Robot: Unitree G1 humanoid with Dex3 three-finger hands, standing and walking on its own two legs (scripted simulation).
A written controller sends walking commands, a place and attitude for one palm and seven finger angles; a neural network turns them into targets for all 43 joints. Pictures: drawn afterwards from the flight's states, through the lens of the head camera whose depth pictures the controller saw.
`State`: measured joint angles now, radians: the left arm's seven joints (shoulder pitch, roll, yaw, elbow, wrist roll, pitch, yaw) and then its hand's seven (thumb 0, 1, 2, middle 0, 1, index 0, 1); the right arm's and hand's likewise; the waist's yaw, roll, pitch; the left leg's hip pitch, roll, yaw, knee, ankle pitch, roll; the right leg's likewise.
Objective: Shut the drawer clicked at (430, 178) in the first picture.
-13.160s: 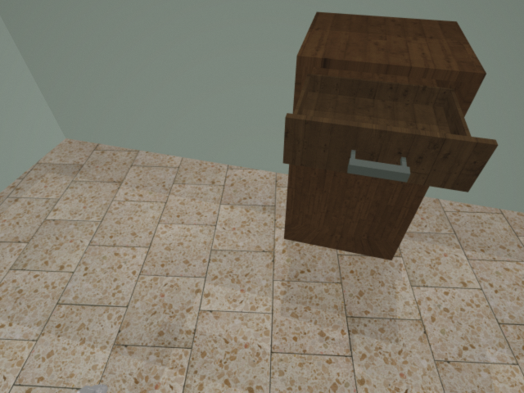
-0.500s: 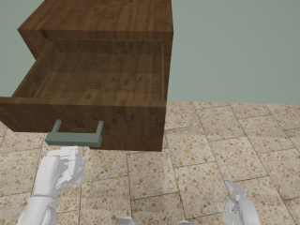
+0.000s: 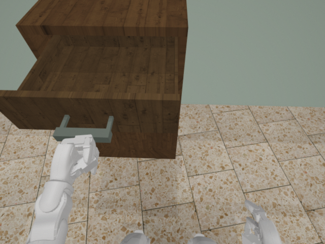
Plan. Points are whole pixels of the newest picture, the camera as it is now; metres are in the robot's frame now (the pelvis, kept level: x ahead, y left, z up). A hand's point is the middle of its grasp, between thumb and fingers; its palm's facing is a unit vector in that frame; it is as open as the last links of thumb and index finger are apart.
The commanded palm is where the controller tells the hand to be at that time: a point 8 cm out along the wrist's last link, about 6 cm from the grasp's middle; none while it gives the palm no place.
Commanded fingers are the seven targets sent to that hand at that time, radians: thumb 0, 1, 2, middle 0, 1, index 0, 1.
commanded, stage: push the drawer shut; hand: left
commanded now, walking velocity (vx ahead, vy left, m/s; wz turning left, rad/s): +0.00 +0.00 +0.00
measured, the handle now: (86, 127) +0.38 +0.21 +0.06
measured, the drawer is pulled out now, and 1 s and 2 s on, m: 0.25 0.13 0.00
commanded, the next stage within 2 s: none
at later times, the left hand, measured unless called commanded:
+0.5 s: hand (100, 132) +0.37 +0.17 +0.06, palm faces -0.01 -1.00 -0.06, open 3.1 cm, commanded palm +0.35 +0.23 +0.06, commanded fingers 0.00 0.90 0.90 -1.40 -1.60 -1.40 -1.60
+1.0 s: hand (105, 115) +0.42 +0.17 +0.06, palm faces -0.01 -1.00 -0.05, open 3.2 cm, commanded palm +0.41 +0.22 +0.06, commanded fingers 0.00 0.90 0.90 -1.40 -1.60 -1.40 -1.60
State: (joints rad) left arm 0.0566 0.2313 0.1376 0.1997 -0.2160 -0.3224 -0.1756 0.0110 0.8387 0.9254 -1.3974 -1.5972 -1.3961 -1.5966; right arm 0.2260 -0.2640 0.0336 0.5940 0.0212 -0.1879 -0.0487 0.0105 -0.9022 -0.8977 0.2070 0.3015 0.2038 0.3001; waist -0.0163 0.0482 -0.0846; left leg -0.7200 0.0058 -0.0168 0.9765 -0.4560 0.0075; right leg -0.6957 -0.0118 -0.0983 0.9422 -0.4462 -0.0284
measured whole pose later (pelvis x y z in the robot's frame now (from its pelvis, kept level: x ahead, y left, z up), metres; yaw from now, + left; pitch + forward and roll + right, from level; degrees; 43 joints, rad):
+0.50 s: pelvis +0.00 +0.00 +0.01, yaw -1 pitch +12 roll -1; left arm -0.25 0.27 0.22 0.53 -0.19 -0.35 -0.18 0.02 0.82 0.89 -1.40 -1.60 -1.40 -1.60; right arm 0.27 -0.27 0.03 0.62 0.02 -0.12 -0.04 0.01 -0.90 -0.90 0.21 0.30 0.20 0.30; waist -0.05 0.03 -0.08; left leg -0.71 0.01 0.01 0.93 -0.43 0.01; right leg -0.70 0.00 -0.07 0.90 -0.42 -0.03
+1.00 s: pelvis +0.00 +0.01 +0.00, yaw -2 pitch +14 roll -1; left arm -0.50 0.31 0.27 0.79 -0.16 -0.39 -0.17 0.03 0.83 0.90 -1.40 -1.60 -1.40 -1.60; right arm 0.30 -0.26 0.03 0.64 0.01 -0.06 -0.02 0.01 -0.90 -0.90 0.21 0.30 0.20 0.30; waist -0.08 0.03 -0.09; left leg -0.77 0.02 0.02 0.95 -0.44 0.02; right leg -0.76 0.00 -0.06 0.92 -0.41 -0.02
